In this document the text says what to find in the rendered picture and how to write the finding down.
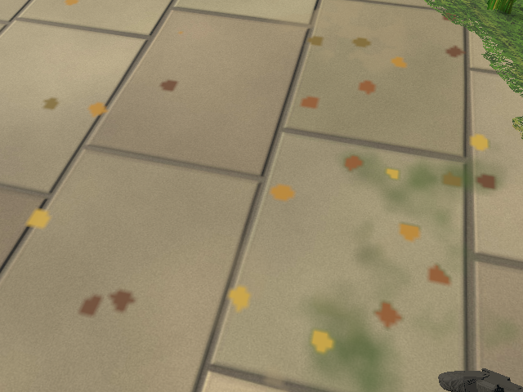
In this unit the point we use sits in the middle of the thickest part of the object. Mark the right robot hand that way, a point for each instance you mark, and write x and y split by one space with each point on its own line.
477 381

